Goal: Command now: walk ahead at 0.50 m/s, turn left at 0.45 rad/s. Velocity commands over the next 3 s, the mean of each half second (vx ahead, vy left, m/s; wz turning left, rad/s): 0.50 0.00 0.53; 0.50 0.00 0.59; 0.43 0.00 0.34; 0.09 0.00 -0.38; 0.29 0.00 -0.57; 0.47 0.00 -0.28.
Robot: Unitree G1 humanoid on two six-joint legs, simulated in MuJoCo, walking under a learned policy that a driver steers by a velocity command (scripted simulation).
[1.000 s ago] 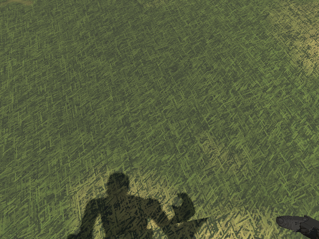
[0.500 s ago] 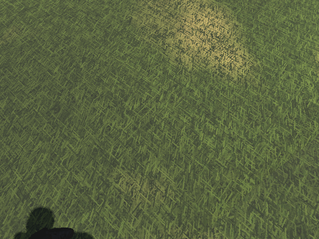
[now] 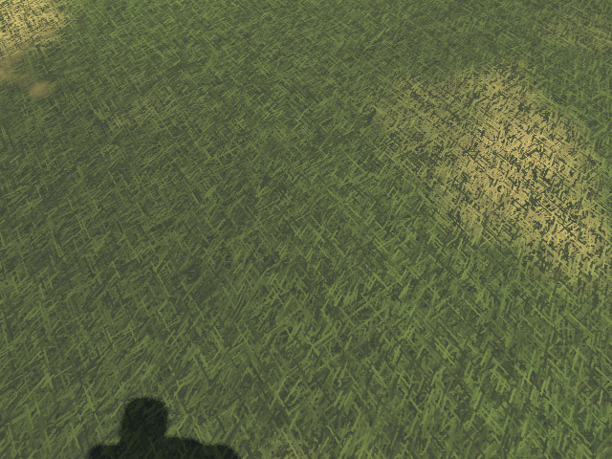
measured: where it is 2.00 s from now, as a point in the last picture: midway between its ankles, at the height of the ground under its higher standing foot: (130, 347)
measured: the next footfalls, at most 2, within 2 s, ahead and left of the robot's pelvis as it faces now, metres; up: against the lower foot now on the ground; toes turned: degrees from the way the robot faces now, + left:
left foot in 0.24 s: +0.31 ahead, +0.20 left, -0.17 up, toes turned +12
right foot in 0.64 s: +0.62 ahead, +0.05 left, -0.17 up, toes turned +26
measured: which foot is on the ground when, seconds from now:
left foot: up 0.00-0.22, down 0.24-0.64, up 0.66-1.00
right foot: down 0.00-0.26, up 0.28-0.62, down 0.64-1.00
